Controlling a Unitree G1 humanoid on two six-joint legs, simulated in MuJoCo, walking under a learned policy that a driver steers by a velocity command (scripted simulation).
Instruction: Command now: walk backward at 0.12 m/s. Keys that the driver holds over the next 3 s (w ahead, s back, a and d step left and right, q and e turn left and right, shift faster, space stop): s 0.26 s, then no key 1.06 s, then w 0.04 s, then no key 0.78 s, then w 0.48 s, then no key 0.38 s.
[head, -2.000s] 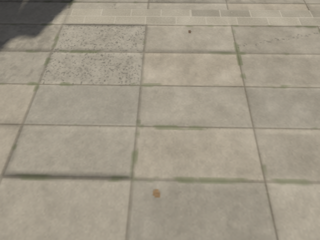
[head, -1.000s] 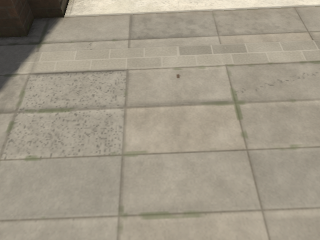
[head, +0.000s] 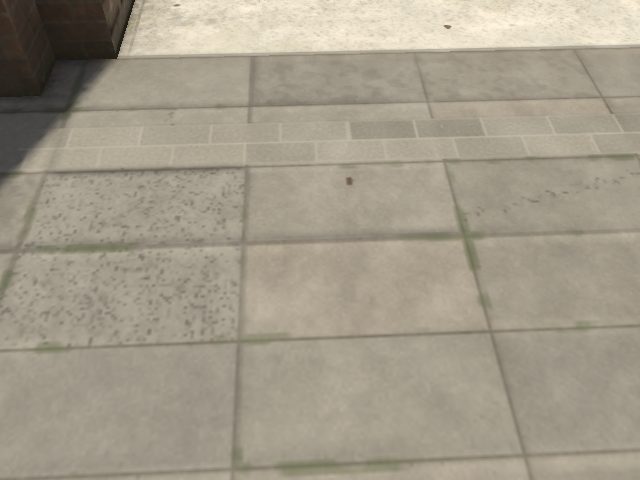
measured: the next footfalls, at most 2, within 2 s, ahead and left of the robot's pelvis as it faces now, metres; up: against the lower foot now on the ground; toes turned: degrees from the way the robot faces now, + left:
right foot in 0.30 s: -0.06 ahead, -0.13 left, +0.00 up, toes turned +0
left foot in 0.70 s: -0.18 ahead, +0.05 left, +0.00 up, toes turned -2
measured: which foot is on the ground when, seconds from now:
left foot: down 0.00-0.30, up 0.32-0.68, down 0.70-1.00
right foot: down 0.00-0.08, up 0.10-0.28, down 0.30-1.00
